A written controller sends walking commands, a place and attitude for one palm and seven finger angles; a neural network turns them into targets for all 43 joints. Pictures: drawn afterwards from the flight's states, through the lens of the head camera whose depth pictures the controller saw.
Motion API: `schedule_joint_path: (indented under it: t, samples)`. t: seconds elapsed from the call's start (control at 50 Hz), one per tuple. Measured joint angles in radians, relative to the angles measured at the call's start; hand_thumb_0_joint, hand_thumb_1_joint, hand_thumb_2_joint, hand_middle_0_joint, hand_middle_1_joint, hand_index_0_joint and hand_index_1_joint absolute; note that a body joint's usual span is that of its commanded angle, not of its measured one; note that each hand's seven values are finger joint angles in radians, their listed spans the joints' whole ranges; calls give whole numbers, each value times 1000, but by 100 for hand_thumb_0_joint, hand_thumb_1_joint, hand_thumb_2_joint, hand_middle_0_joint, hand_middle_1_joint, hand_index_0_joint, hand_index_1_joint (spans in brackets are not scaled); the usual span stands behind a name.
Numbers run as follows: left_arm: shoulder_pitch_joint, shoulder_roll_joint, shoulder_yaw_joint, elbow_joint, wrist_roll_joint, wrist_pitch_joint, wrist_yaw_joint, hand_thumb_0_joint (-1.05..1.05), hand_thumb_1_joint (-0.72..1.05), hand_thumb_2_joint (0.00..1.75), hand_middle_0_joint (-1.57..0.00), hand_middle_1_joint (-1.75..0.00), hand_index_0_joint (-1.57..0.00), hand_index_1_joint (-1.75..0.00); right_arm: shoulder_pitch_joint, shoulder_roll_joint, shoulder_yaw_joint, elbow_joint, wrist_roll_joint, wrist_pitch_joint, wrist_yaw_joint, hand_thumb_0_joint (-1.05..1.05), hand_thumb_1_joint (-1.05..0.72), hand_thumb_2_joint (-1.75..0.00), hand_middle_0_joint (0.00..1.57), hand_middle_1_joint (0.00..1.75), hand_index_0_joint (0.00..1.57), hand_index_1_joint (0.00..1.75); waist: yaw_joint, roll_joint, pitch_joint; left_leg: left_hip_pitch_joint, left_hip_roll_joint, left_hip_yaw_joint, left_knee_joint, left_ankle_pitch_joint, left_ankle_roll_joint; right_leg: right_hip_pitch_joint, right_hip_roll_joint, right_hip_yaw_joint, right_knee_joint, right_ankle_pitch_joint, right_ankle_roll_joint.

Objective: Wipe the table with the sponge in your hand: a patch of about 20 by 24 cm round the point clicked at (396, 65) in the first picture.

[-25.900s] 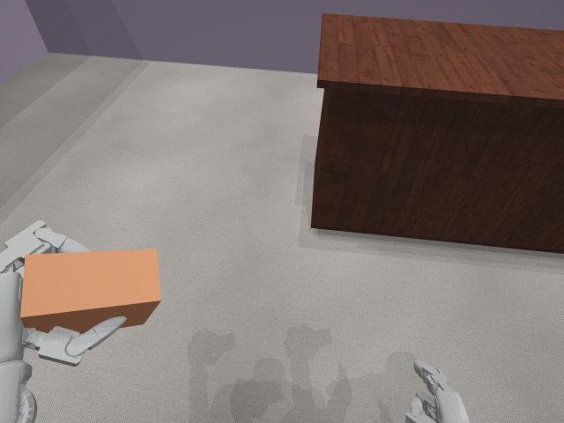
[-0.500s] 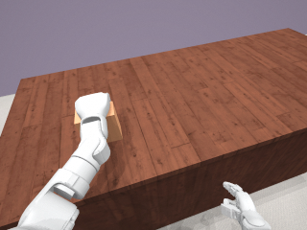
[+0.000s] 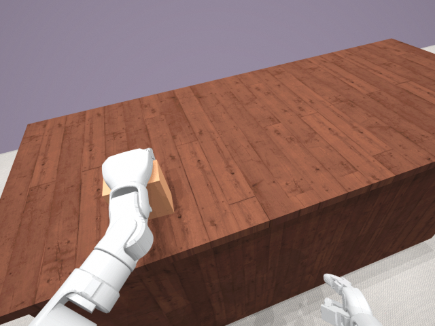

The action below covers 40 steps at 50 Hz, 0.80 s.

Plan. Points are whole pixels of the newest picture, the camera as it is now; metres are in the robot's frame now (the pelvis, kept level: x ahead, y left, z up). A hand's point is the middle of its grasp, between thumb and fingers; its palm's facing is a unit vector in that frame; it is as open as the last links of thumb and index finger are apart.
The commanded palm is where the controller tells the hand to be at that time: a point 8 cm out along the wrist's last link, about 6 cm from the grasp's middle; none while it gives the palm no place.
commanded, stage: wipe back along the third lane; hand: left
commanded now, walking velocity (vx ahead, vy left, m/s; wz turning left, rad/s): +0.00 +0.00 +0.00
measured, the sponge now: (143, 199) +0.34 +0.20 +0.06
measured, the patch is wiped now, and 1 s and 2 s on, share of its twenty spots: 1.00 1.00 1.00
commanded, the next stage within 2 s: slide back across to the middle lane in 0.38 s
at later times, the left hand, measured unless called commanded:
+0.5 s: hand (144, 203) +0.30 +0.17 +0.10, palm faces +0.09 -0.09 -0.99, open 9.6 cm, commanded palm +0.26 +0.17 +0.14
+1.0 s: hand (114, 222) +0.26 +0.21 +0.11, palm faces +0.10 -0.16 -0.98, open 9.6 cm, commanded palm +0.22 +0.22 +0.16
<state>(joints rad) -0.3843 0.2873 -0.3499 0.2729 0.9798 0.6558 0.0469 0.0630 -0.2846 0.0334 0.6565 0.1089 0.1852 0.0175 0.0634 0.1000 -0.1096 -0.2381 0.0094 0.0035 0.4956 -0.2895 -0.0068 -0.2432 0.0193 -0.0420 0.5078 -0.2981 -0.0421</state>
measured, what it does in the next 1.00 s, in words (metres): stands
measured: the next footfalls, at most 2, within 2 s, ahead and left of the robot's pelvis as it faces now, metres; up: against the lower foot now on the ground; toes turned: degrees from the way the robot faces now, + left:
none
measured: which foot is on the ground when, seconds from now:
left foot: down 0.00-1.00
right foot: down 0.00-1.00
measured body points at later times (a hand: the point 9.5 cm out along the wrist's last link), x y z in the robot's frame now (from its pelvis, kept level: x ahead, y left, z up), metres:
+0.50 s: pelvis -0.01 -0.02 +0.00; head -0.05 -0.07 +0.44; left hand +0.29 +0.17 +0.16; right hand +0.23 -0.23 -0.08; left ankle -0.02 +0.13 -0.74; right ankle -0.02 -0.09 -0.74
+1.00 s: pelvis -0.02 -0.02 +0.00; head -0.06 -0.07 +0.44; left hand +0.25 +0.21 +0.17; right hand +0.22 -0.24 -0.07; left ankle -0.02 +0.13 -0.74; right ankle -0.02 -0.09 -0.74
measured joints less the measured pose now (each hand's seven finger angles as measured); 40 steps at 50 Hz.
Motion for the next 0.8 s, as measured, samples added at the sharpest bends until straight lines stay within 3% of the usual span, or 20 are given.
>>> schedule_joint_path:
  t: [0.52,0.8]
  samples:
    - [171,2,9,-187,-4,-9,6,1,-45,108,-74,-142,-76,-141,-54,10,8,-30,-1,-25,13,2,-91,-90,20,30,20,30,18,8,7,36,24,7,-3,8,-17,21,24,6,16,3,-26]
    - [280,63,106,-335,-62,-43,-35,0,-45,108,-75,-142,-76,-141,-52,13,12,-38,-14,-37,-22,2,-91,-90,20,30,20,30,16,0,31,63,32,21,-12,12,-20,39,33,21,15,7,-31]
